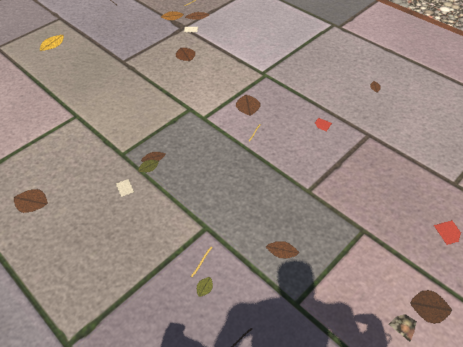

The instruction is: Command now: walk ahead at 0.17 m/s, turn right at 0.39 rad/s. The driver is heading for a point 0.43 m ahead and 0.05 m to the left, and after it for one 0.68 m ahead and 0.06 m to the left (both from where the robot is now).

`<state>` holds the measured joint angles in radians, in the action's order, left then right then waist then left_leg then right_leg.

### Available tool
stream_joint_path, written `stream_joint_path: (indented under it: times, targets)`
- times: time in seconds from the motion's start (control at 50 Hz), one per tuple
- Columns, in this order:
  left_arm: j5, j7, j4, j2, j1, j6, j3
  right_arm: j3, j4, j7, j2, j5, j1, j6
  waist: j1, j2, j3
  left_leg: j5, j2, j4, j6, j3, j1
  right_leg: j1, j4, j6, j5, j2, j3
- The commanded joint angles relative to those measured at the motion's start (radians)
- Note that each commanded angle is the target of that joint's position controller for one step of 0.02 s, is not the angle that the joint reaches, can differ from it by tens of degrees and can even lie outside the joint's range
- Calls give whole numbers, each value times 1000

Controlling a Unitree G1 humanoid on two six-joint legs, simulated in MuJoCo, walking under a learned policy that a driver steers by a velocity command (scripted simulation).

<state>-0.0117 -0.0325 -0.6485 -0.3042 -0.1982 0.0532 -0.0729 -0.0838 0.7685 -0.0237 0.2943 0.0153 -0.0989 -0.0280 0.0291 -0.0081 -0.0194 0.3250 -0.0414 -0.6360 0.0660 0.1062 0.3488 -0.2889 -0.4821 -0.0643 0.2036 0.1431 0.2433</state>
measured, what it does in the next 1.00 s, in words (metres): walks ahead: left foot, then right foot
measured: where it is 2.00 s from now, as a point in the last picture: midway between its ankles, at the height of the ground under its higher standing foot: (242, 273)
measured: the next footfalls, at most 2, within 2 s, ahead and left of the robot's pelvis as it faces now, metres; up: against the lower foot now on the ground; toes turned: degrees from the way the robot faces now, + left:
left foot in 0.06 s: +0.05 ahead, +0.13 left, +0.00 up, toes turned -6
right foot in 0.46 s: +0.25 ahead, -0.15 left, +0.00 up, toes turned -4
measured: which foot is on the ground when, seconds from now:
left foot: up 0.00-0.04, down 0.06-0.48, up 0.50-0.96, down 0.98-1.00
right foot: down 0.00-0.06, up 0.08-0.44, down 0.46-1.00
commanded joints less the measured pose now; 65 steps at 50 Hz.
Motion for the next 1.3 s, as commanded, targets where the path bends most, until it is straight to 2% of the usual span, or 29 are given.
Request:
stream_joint_path:
  times: [0.02,0.04,0.06,0.08,0.1,0.16,0.3,0.38,0.44,0.46,0.48,0.5,0.52,0.54,0.58,0.62,0.72,0.86,0.92,0.96,0.98,1.0,1.02,1.04,1.06,1.08,1.1,1.2,1.3]
  targets:
    - [-3,1,64,-117,24,-10,-22,-16,-51,17,71,1,-22,-32,-37,-132,84,-102,9,225,-48,-53,-160,9,125,-115,282,-209,280]
    - [4,0,54,-83,-5,-17,-9,-16,-41,16,81,-9,-55,-38,-45,-87,83,-92,65,269,-77,-14,-269,-70,67,-73,371,-169,240]
    - [16,4,45,-21,-39,-26,12,-17,-32,15,117,-30,-136,-44,-54,66,120,39,239,330,-145,185,-383,-176,-189,-13,434,-73,102]
    - [-8,1,94,-59,-3,-44,-2,-42,0,24,228,-53,-207,-47,-57,239,34,255,379,436,-284,489,-354,-396,-354,14,442,31,-42]
    - [-6,-3,92,-132,34,-62,-21,-41,-9,26,203,-41,-158,-58,-54,198,-66,392,421,469,-334,561,-281,-480,-485,34,355,-60,-26]
    - [10,15,53,-135,13,-76,-29,-12,-18,7,124,-5,-119,-56,-41,156,-64,260,306,480,-257,356,-311,-495,-538,81,149,-130,-95]
    - [-2,43,98,-16,178,-123,12,-8,14,8,153,1,-238,-54,-127,151,-55,-89,225,498,-251,109,-247,-324,-222,108,-52,-174,-246]
    - [-17,59,111,-43,202,-132,7,-10,29,24,183,13,-285,-48,-130,156,-64,-132,268,471,-258,111,-228,-197,-89,81,-46,-158,-266]
    - [-18,57,82,-86,78,-133,-13,-8,32,25,188,20,-268,-38,-35,146,-16,-337,271,355,-219,82,-211,27,11,22,-64,-131,-283]
    - [-17,48,47,-125,-45,-131,-35,2,32,25,158,14,-271,-39,26,113,61,-466,220,193,-189,23,-170,209,32,-8,-58,-134,-271]
    - [-3,36,21,-189,-230,-126,-53,28,1,26,97,-10,-250,-45,112,-6,218,-338,161,-121,-141,-39,-6,484,23,-74,-8,-314,-68]
    - [10,42,0,-281,-302,-119,-69,52,-35,21,14,-4,-320,-67,76,-323,326,165,16,-441,-83,-92,310,679,156,-216,218,-535,390]
    - [9,48,0,-178,-275,-125,-42,24,-21,22,128,21,-276,-78,94,-215,248,219,59,-580,-89,6,412,606,218,-211,321,-529,442]
    - [8,48,4,-134,-209,-128,-25,12,-35,30,159,37,-218,-82,73,-172,126,133,104,-607,-109,0,460,507,223,-179,276,-504,298]
    - [16,51,9,-89,-112,-131,-10,15,-32,34,127,15,-173,-75,29,-81,26,-8,161,-542,-103,-20,416,335,271,-152,83,-423,109]
    - [22,50,1,-70,-72,-144,-7,17,-19,39,92,17,-197,-54,-11,-98,3,-78,177,-518,-92,-15,345,239,323,-137,-50,-385,-14]
    - [23,45,-45,-84,-76,-170,-17,22,-52,35,56,8,-131,-30,-26,-51,-46,-254,147,-359,-55,19,402,195,369,-132,-274,-373,-212]
    - [3,25,-108,-130,-155,-149,-28,43,-153,83,25,7,96,-43,45,-16,-101,-417,114,2,-104,-103,350,306,357,-85,-365,-392,-367]
    - [0,14,-115,-163,-156,-119,-37,28,-189,99,58,8,96,-41,12,-54,-46,-274,52,30,-153,-175,292,421,211,-55,-753,-411,-406]
    - [3,1,-107,-190,-148,-97,-42,-5,-171,96,117,10,-49,-30,-75,-96,67,-176,-23,21,-199,-220,92,432,-35,-32,-1035,-400,-427]
    - [-1,-5,-98,-189,-132,-93,-38,-35,-139,82,169,12,-207,-26,-165,-74,147,-223,-48,82,-239,-199,-158,315,-256,-1,-981,-367,-447]
    - [24,-8,-74,-135,-170,-104,-16,-59,-117,59,253,13,-334,-12,-188,80,254,-255,125,78,-301,75,-479,45,-578,36,-492,-305,-441]
    - [28,15,-31,-20,-249,-135,23,-61,-149,58,300,17,-281,-20,-78,277,385,-51,365,219,-519,674,-776,-361,-943,96,364,-75,-290]
    - [-3,34,-16,-127,-135,-174,2,-40,-158,59,217,8,-299,-25,-157,129,412,33,359,316,-475,705,-771,-460,-979,70,340,-124,-106]
    - [-34,41,20,-140,-48,-190,1,-30,-152,57,181,0,-270,-33,-148,81,259,-8,327,333,-427,553,-646,-497,-926,52,261,-164,-122]
    - [-23,34,20,-121,-33,-195,6,-21,-158,58,162,-3,-193,-39,-87,-23,134,-224,292,336,-395,423,-460,-465,-828,54,197,-208,-142]
    - [3,25,7,-131,-38,-187,-2,-11,-171,55,127,-10,-129,-42,-51,-29,93,-455,264,328,-377,317,-338,-397,-756,67,173,-242,-153]
    - [27,11,-19,-75,-95,-128,10,-6,-132,36,140,-20,-95,-49,5,35,75,-919,187,349,-355,76,-98,-242,-555,138,65,-237,-211]
    - [18,26,-2,-49,42,-132,24,3,-83,14,132,-11,-130,-16,-63,76,107,-779,128,317,-273,-5,-136,-166,-219,134,-261,-192,-227]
